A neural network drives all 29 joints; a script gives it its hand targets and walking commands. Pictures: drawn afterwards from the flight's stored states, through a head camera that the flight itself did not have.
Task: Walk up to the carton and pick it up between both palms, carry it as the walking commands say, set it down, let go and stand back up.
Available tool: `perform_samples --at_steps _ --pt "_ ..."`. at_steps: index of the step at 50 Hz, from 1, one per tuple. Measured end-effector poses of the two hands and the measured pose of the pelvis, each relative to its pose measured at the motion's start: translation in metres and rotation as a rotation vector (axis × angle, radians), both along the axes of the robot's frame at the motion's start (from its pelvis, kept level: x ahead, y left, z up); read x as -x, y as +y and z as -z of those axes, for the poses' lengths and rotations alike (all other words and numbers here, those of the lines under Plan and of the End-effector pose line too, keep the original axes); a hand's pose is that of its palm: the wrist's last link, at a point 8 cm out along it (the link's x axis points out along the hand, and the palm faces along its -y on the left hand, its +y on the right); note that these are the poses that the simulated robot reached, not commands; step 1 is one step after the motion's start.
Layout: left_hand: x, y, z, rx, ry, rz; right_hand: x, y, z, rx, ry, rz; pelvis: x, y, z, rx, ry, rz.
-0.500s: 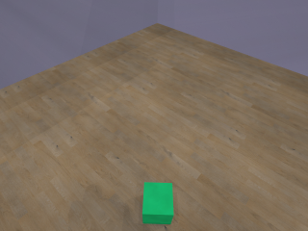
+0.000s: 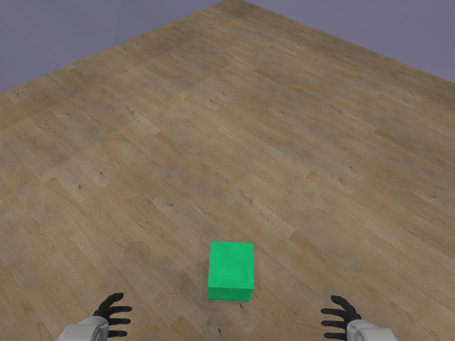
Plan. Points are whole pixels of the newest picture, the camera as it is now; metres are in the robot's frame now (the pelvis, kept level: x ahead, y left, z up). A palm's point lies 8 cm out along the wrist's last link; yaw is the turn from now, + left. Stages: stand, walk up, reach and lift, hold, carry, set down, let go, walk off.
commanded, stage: reach and lift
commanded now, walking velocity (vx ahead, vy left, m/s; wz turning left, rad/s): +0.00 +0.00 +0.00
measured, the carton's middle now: (230, 272) +0.47 -0.03 -0.66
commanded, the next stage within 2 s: none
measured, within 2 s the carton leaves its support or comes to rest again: neither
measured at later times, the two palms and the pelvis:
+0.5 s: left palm (129, 322) +0.20 +0.19 -0.15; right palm (333, 331) +0.19 -0.22 -0.15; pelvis -0.01 +0.00 -0.04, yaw -1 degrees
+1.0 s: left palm (162, 256) +0.34 +0.15 -0.18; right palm (311, 264) +0.33 -0.20 -0.18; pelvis -0.05 +0.00 -0.08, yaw -1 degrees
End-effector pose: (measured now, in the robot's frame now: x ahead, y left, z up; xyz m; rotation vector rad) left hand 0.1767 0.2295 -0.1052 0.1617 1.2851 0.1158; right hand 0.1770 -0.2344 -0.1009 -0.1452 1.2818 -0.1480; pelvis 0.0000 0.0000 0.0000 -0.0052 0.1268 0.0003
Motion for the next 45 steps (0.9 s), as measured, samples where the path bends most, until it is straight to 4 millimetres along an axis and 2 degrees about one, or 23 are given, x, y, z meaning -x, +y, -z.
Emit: perform_samples --at_steps 3,7,9,12,16,27,34,45 --pt "0.003 -0.009 0.000 0.021 0.036 -0.009 0.010 0.007 0.004 -0.024 0.059 0.011 -0.007 0.000 -0.003 -0.005 0.021 0.003" --pt "0.016 -0.023 0.011 0.044 0.066 -0.009 0.028 0.019 0.017 -0.051 0.080 0.025 -0.013 0.000 0.000 -0.010 0.069 0.004" --pt "0.019 -0.028 0.019 0.051 0.060 -0.007 0.031 0.023 0.024 -0.063 0.063 0.033 -0.014 0.001 0.005 -0.012 0.101 0.005" --pt "0.013 -0.031 0.028 0.050 0.009 0.003 0.027 0.026 0.035 -0.072 0.012 0.034 -0.011 0.002 0.015 -0.013 0.148 0.008" --pt "-0.003 -0.033 0.035 0.043 -0.074 0.020 0.012 0.028 0.043 -0.069 -0.067 0.018 -0.005 0.002 0.027 -0.012 0.190 0.009" --pt "-0.030 -0.043 0.048 0.056 -0.186 0.014 -0.019 0.017 0.051 -0.047 -0.186 0.018 0.019 0.004 0.047 -0.011 0.195 0.013" --pt "-0.070 -0.050 0.055 0.049 -0.235 0.020 -0.057 0.017 0.057 -0.048 -0.245 0.022 0.037 0.004 0.058 -0.012 0.208 0.018" --pt "-0.136 -0.069 0.067 0.042 -0.340 0.013 -0.125 0.029 0.071 -0.040 -0.345 0.017 0.053 0.000 0.071 -0.012 0.303 0.022"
